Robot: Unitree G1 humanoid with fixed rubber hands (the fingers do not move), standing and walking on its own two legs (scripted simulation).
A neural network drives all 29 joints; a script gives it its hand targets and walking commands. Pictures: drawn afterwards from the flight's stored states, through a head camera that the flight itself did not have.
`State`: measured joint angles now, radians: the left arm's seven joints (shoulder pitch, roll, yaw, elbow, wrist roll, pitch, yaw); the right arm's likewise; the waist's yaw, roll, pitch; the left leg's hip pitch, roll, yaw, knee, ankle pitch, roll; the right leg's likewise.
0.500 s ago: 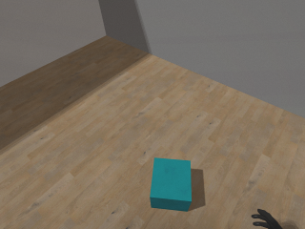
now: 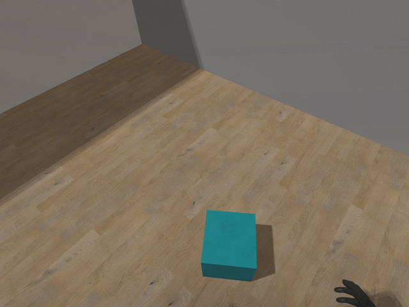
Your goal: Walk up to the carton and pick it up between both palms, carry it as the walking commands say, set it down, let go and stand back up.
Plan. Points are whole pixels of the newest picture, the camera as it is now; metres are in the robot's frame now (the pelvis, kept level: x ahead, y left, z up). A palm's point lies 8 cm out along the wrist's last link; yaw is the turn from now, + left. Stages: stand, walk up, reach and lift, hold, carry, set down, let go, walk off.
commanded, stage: reach and lift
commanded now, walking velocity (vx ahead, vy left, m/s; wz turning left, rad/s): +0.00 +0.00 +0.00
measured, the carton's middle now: (228, 245) +0.49 -0.07 -0.66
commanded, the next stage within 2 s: none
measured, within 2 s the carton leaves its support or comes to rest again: neither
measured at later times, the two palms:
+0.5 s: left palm (102, 289) +0.21 +0.26 -0.14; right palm (333, 268) +0.24 -0.27 -0.13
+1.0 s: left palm (135, 233) +0.35 +0.21 -0.17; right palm (310, 233) +0.33 -0.26 -0.16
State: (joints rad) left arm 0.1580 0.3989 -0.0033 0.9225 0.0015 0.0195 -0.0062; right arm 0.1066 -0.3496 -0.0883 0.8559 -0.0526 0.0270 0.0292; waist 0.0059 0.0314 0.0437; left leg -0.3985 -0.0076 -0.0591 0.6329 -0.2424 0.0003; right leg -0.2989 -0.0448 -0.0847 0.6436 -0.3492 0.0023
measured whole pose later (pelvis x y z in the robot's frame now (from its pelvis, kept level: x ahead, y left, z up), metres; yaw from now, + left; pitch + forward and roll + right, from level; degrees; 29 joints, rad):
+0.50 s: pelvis +0.01 +0.00 -0.03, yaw +0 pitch +7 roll -1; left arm -0.06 0.31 0.00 0.64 0.00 0.12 0.00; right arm -0.18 -0.30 -0.14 0.76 -0.04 0.05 0.06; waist 0.01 0.01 0.22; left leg -0.63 0.00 -0.06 0.85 -0.34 -0.01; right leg -0.53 -0.04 -0.08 0.85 -0.44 0.00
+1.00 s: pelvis -0.04 +0.00 -0.06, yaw -2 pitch +21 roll -2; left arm -0.67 0.31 0.00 0.75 0.00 0.21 0.05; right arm -0.64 -0.32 -0.20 0.76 0.06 0.14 -0.01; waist 0.01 0.02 0.17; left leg -1.09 0.00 -0.06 1.00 -0.28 -0.02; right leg -1.00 -0.04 -0.07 1.03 -0.41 0.00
